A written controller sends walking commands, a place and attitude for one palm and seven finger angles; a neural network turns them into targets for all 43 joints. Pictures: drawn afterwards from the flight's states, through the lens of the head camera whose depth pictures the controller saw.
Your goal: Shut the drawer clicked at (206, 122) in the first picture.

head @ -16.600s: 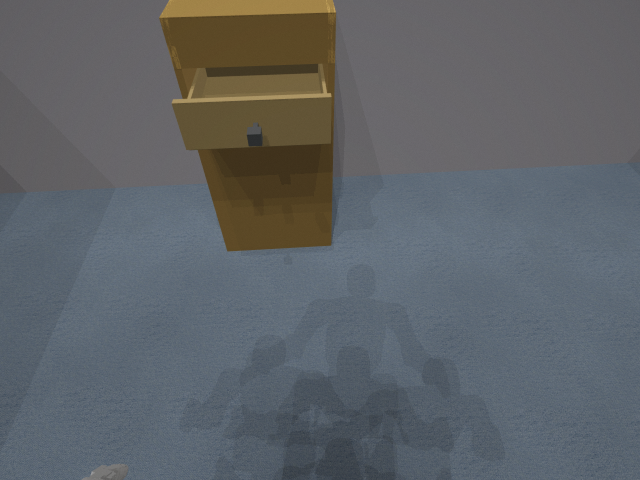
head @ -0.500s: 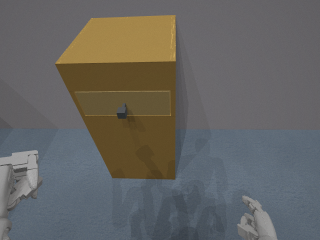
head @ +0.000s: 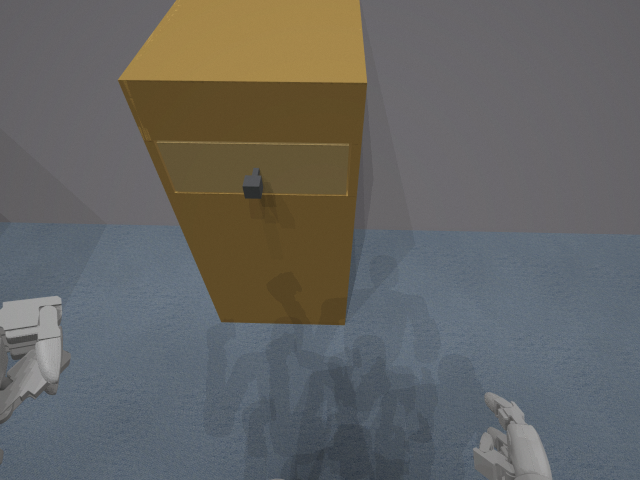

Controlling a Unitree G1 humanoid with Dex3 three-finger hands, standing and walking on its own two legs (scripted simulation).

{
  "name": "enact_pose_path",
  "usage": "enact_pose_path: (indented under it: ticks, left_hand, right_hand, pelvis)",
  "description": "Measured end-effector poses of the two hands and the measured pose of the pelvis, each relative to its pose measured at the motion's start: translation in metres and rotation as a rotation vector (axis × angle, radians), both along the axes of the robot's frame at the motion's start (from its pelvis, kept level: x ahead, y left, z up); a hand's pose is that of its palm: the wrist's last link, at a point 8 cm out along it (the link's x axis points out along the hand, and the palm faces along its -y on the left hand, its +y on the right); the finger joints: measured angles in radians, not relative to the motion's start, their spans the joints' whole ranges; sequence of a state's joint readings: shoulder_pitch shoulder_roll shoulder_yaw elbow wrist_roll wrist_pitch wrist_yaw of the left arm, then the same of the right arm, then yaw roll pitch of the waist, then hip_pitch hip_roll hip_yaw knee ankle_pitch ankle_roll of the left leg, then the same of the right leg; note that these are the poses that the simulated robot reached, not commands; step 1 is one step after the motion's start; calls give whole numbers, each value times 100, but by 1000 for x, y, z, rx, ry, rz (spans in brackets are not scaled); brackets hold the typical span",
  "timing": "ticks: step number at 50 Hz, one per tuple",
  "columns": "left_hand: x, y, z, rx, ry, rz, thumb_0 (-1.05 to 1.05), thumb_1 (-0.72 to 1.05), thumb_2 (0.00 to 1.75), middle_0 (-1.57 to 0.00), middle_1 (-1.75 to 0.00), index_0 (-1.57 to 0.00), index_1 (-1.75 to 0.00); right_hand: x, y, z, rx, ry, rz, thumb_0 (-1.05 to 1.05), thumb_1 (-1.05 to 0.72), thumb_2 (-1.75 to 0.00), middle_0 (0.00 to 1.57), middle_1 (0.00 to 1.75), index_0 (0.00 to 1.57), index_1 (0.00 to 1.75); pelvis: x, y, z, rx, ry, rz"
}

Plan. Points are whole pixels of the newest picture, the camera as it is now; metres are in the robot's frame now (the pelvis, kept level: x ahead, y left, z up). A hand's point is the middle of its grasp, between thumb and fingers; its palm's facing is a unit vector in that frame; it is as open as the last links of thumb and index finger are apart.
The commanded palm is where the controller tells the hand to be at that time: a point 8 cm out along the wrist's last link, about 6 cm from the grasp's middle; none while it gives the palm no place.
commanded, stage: step back with the hand held close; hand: left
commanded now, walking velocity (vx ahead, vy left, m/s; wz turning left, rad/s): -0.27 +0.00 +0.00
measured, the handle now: (254, 181) +0.67 +0.18 -0.07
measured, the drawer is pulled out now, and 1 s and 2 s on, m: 0.00 0.00 0.00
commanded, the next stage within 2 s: stop stepping back and stand still in 0.66 s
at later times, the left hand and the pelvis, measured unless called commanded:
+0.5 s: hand out of the picture +0.13 +0.26 +0.17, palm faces +0.38 -0.80 -0.46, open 3.3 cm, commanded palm +0.06 +0.30 +0.18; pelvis -0.07 +0.02 +0.00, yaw +2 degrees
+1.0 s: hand out of the picture +0.05 +0.23 +0.15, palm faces +0.30 -0.85 -0.43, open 3.3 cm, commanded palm +0.00 +0.28 +0.18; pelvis -0.15 +0.00 -0.01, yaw -3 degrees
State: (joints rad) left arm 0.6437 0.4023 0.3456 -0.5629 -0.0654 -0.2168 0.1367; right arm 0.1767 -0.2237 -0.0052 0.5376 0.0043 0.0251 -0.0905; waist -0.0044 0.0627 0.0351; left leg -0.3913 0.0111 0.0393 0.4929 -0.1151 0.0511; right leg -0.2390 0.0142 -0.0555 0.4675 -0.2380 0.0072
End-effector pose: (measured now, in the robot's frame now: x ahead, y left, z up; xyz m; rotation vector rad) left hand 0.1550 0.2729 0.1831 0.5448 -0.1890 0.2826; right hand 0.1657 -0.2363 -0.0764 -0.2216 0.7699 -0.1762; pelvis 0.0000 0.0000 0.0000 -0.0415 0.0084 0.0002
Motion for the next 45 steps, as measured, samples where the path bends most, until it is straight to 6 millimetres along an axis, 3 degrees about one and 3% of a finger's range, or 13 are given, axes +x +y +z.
enact_pose_path:
  ticks: [14,20,23,28,34,38,45]
  left_hand:
    - [-60,14,2,37,-56,61,2,89,90,-140,-160,-141,-160]
    - [-61,27,-5,-7,-107,51,1,89,90,-141,-160,-141,-160]
    - [-61,32,1,15,-98,35,2,89,90,-141,-160,-141,-160]
    - [-71,22,13,7,-108,-25,2,89,90,-140,-160,-141,-160]
    - [-86,-5,15,25,-91,-130,2,89,90,-140,-160,-141,-160]
    - [-102,-22,14,50,-80,-193,2,89,90,-140,-160,-141,-160]
    - [-130,-11,1,10,-55,-118,1,88,90,-141,-160,-141,-160]
  right_hand:
    - [-23,10,-9,-21,9,81,2,-90,-90,20,30,20,30]
    - [-36,21,-3,-54,14,66,2,-90,-90,20,30,20,30]
    - [-44,29,6,-41,-19,76,2,-90,-90,20,30,20,30]
    - [-62,36,17,-10,-48,88,1,-90,-90,20,30,20,30]
    - [-95,25,8,14,-42,83,1,-90,-90,20,30,20,30]
    - [-130,6,-7,27,-7,26,1,-90,-90,21,30,20,30]
    - [-196,-26,-10,-27,50,-123,2,-90,-90,20,30,20,30]
  pelvis:
    - [-38,4,-9,-2,7,56]
    - [-52,15,-8,1,8,49]
    - [-62,16,-3,-19,28,45]
    - [-76,14,4,-30,78,-2]
    - [-109,3,0,0,104,-46]
    - [-134,-3,-7,0,72,-67]
    - [-139,-3,-8,21,11,-63]
